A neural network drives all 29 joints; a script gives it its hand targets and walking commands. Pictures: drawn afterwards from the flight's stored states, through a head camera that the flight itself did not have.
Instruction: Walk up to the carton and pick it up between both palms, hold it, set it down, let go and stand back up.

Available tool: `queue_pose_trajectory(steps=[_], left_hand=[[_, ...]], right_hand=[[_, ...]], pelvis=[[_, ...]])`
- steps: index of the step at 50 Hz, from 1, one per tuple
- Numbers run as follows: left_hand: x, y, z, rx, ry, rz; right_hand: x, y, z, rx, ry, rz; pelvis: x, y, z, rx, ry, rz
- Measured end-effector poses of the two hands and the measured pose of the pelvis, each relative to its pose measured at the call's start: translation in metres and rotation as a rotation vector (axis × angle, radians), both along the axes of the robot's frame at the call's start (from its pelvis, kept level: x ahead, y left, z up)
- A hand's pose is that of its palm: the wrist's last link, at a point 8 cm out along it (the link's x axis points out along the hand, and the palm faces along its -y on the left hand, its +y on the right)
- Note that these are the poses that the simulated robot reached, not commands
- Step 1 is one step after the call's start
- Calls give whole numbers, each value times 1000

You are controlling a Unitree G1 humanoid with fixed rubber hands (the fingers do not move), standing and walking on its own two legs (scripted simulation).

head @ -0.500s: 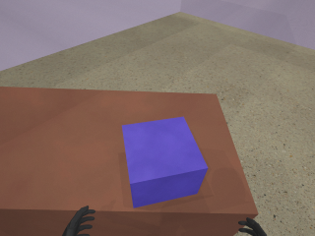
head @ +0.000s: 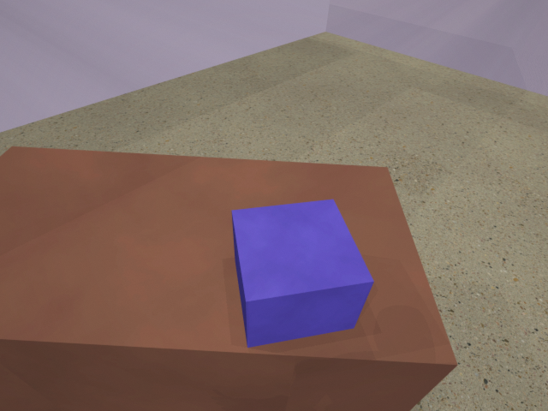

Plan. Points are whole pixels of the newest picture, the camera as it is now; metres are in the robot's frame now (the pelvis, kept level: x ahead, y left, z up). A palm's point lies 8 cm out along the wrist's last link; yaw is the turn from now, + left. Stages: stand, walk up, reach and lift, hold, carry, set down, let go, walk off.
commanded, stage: stand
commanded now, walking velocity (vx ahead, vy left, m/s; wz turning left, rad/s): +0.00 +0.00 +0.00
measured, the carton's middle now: (292, 269) +0.45 -0.02 -0.11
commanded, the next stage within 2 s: none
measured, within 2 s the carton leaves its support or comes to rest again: neither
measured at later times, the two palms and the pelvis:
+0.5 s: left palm out of the picture +0.03 +0.30 -0.12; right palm out of the picture +0.05 -0.31 -0.10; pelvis -0.01 +0.00 +0.00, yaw +0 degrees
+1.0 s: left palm out of the picture +0.09 +0.29 -0.11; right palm out of the picture +0.08 -0.32 -0.10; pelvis +0.02 -0.01 +0.00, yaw -1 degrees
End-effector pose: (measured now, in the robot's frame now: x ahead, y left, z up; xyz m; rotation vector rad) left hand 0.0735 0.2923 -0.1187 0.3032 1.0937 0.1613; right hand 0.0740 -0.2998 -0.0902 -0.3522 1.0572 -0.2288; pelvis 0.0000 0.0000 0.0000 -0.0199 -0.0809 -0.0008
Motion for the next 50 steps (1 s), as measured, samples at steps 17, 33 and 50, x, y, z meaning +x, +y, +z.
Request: queue_pose_trajectory(steps=[17, 33, 50], left_hand=[[-47, 15, -1, 34, 104, 23], [-21, 2, 3, 37, 77, 18], [20, -3, 6, 40, 60, 9]], right_hand=[[-28, -7, -6, -1, 62, -22], [-13, -14, -10, 15, 63, -20], [2, -20, -11, 4, 89, -36]], pelvis=[[-16, 2, 0, 5, 25, -3], [-2, -8, 0, 7, 31, -2], [19, -12, 2, 13, 31, -9]])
